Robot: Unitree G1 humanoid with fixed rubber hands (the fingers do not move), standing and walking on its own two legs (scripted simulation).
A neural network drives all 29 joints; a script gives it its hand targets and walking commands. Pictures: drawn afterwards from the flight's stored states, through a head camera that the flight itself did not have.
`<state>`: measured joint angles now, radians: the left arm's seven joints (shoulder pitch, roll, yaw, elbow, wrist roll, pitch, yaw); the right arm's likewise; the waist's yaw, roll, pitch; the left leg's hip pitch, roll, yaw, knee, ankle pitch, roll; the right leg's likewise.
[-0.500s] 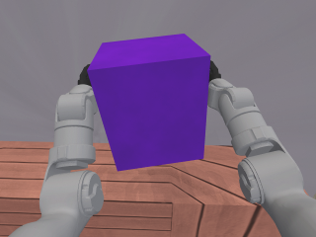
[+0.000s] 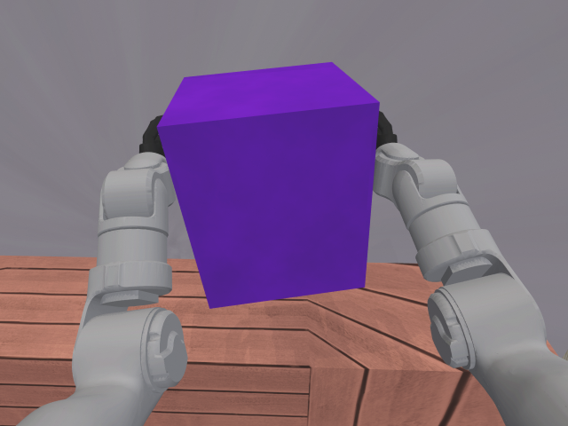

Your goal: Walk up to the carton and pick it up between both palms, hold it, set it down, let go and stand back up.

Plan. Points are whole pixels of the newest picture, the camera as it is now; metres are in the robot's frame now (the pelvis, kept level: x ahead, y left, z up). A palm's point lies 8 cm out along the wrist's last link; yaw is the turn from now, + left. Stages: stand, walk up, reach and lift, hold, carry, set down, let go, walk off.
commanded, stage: hold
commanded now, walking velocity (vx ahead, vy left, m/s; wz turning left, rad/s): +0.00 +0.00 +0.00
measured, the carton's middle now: (273, 180) +0.37 +0.00 +0.26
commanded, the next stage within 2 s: none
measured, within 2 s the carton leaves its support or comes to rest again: neither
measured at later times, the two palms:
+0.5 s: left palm (155, 167) +0.37 +0.15 +0.28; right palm (383, 157) +0.37 -0.15 +0.28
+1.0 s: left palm (155, 166) +0.37 +0.15 +0.28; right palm (383, 156) +0.37 -0.15 +0.28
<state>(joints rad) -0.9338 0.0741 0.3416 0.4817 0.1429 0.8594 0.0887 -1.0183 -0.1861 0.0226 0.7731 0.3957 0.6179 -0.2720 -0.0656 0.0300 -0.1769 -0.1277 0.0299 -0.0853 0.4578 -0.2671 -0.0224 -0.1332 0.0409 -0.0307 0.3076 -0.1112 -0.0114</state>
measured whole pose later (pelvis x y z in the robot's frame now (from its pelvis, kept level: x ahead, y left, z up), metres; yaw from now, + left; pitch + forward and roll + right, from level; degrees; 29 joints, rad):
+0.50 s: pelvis +0.00 +0.00 +0.00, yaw +0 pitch -3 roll -2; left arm -0.95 0.08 0.34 0.51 0.14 0.85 0.09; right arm -1.03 -0.19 0.02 0.79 0.39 0.62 -0.27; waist -0.06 0.03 -0.19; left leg -0.14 0.03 -0.09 0.46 -0.26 -0.02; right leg -0.15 0.04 -0.02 0.31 -0.11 -0.01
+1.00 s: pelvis +0.00 +0.00 +0.00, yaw +0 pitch -3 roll -2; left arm -0.95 0.09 0.34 0.52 0.13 0.85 0.09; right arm -1.04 -0.19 0.02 0.79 0.40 0.63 -0.28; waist -0.06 0.03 -0.19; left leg -0.15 0.03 -0.10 0.46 -0.26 -0.02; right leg -0.15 0.05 -0.02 0.31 -0.11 -0.01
